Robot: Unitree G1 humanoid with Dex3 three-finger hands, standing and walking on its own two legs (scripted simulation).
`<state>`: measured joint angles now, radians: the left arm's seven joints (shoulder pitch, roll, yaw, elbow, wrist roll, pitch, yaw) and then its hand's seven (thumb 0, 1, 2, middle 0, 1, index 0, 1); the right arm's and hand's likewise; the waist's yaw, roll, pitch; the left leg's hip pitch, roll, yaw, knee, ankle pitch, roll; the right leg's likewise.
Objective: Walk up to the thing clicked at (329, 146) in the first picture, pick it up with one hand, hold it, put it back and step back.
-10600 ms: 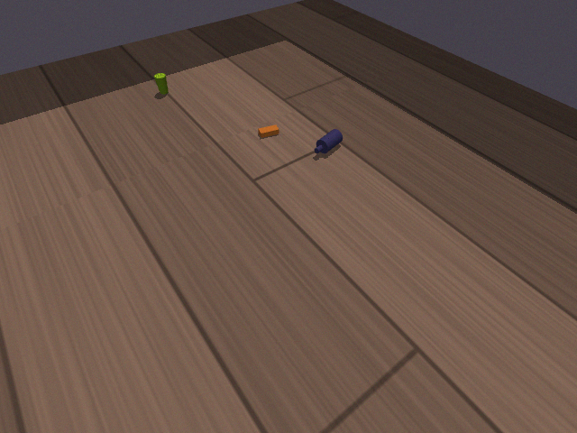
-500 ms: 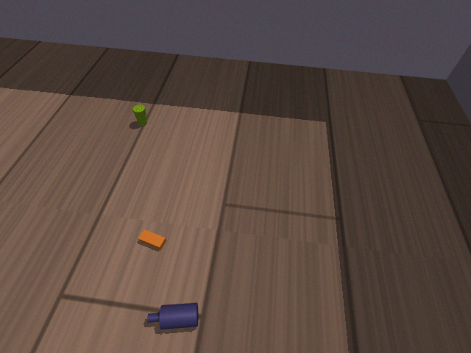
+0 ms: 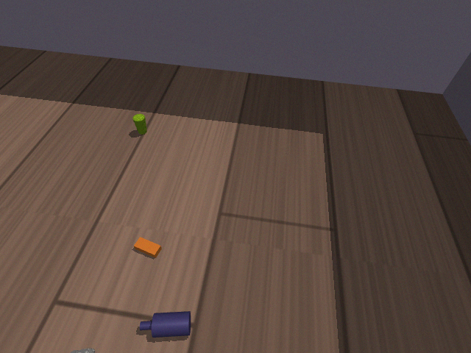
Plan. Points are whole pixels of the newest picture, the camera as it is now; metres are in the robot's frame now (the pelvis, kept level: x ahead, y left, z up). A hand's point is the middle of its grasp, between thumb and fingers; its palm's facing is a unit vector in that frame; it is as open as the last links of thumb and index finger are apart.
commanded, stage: walk up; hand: left
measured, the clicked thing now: (165, 324) +0.35 +0.24 -0.74
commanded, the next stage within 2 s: none
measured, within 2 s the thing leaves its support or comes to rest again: neither
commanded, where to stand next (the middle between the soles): +0.01 -0.01 m, yaw +1 degrees
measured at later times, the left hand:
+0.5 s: hand out of the picture +0.07 +0.23 -0.16, palm faces +0.02 -0.95 -0.31, open 7.4 cm
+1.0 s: hand out of the picture +0.08 +0.24 -0.15, palm faces +0.00 -0.95 -0.32, open 7.4 cm
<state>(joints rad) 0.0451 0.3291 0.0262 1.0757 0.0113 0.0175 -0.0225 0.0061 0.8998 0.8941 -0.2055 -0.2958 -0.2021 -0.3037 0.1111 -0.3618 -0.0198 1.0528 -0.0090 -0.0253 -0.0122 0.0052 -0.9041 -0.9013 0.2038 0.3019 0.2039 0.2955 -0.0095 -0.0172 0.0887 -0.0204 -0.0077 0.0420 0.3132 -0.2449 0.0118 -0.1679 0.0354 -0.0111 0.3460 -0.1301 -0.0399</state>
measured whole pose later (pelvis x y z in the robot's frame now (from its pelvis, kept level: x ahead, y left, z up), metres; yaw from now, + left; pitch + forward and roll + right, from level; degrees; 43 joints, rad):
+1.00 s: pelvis +0.00 -0.01 +0.00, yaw +0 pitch -2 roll +0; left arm 0.09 0.33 0.04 1.11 0.01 0.01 -0.02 0.01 0.90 0.89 -0.20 -0.30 -0.20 -0.30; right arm 0.15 -0.35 -0.01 1.09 -0.01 -0.03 -0.01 0.01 -0.90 -0.90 0.20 0.30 0.20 0.30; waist 0.00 0.00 0.06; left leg -0.04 0.01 0.04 0.31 -0.24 0.00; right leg -0.18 0.05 -0.01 0.32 -0.11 -0.06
